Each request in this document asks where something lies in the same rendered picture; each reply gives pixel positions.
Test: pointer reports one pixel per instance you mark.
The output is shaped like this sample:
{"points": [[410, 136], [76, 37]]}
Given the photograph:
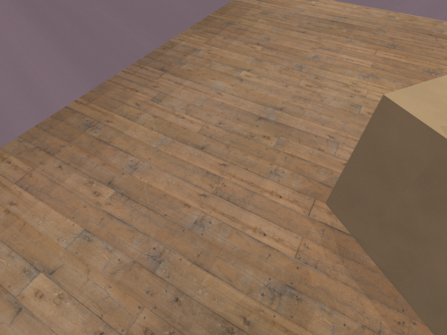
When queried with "pedestal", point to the pedestal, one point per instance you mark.
{"points": [[392, 196]]}

